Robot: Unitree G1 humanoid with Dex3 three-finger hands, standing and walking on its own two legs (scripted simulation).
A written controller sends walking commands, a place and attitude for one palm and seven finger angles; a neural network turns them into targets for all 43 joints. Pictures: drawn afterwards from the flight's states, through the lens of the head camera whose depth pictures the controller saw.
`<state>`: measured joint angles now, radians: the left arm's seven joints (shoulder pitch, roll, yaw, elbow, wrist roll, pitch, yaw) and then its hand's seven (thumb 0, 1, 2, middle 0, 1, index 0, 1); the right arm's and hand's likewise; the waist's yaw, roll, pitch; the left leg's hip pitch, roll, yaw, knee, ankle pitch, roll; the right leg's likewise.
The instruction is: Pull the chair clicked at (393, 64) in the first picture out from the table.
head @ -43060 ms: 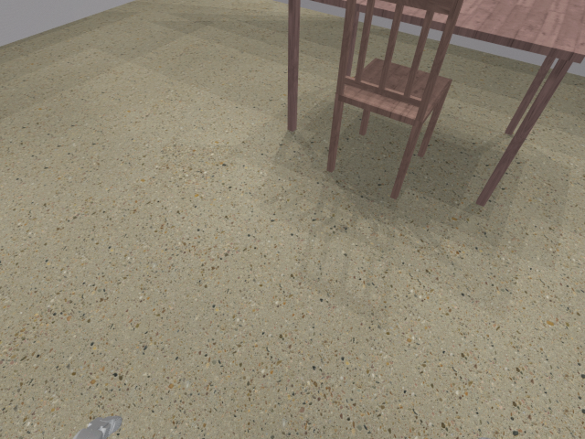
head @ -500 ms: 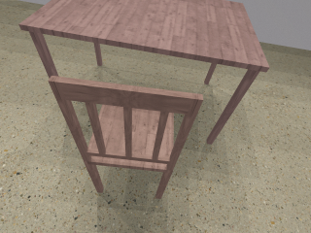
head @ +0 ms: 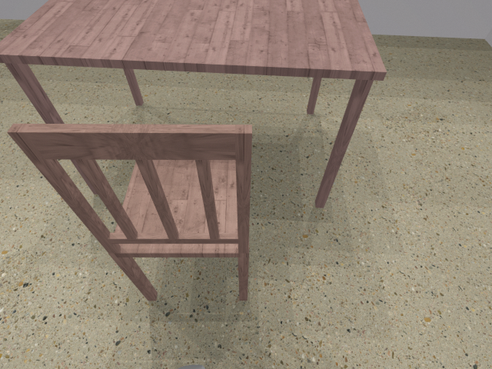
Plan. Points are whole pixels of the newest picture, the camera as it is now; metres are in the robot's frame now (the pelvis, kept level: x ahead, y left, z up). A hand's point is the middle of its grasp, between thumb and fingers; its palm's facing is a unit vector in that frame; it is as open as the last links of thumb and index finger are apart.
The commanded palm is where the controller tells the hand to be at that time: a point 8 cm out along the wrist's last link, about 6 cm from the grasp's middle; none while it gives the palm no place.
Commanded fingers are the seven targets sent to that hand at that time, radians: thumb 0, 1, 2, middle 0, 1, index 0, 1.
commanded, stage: come to a stop and stand still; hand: left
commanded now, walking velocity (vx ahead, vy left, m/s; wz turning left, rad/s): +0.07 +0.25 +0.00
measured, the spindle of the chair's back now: (160, 203) +0.45 +0.21 -0.07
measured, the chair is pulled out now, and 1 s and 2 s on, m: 0.29 0.29 0.29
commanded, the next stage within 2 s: look again from close up in 1.42 s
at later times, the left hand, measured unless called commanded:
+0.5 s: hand out of the picture +0.02 +0.20 -0.16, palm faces +0.00 -0.96 -0.28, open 7.4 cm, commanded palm none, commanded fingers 0.00 0.90 0.90 -0.20 -0.30 -0.20 -0.30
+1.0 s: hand out of the picture +0.04 +0.15 -0.16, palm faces -0.02 -0.98 -0.21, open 7.3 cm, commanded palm none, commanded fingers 0.00 0.90 0.90 -0.20 -0.30 -0.20 -0.30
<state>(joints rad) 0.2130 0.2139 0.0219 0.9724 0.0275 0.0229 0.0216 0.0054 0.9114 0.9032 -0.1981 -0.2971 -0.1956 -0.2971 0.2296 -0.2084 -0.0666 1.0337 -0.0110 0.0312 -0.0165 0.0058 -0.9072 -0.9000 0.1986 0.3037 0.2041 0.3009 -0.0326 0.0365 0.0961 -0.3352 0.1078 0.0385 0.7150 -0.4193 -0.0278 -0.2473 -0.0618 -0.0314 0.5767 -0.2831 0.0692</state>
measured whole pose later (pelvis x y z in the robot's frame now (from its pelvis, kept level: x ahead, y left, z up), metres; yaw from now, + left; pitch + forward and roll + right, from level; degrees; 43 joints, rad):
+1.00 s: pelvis +0.01 -0.03 +0.01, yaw -1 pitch -1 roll +1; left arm 0.24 0.17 -0.01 1.06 0.02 0.00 0.02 0.01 0.92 0.90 -0.20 -0.30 -0.20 -0.30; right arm 0.25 -0.18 0.01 1.06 -0.01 -0.01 -0.01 0.01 -0.91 -0.90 0.20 0.30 0.20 0.30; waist 0.00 0.00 0.06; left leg -0.21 0.03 0.07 0.47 -0.25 -0.01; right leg -0.20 -0.06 -0.02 0.50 -0.29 0.03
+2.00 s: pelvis +0.01 -0.04 +0.02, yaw +0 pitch -2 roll +0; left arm 0.30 0.13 -0.01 1.11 0.02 -0.01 0.03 0.00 0.91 0.90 -0.20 -0.30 -0.20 -0.30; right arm 0.30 -0.13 0.01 1.13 0.00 -0.02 -0.03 0.01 -0.91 -0.90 0.20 0.30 0.20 0.30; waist 0.01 0.00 0.06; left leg -0.16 0.05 0.06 0.42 -0.23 -0.03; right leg -0.15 -0.04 -0.04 0.45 -0.27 0.01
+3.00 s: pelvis -0.05 -0.04 -0.11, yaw +3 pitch +15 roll -3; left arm 0.35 0.19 0.07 -0.08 -0.24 -0.53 -0.30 0.01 0.28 0.64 -0.13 -0.20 -0.13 -0.20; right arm 0.11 -0.19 0.03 0.55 0.02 -0.22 -0.04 0.01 -0.90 -0.90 0.20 0.30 0.21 0.30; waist 0.05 0.06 -0.12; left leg -1.08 0.06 -0.08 1.32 -0.51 -0.04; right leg -0.99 -0.05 -0.12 1.28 -0.56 0.00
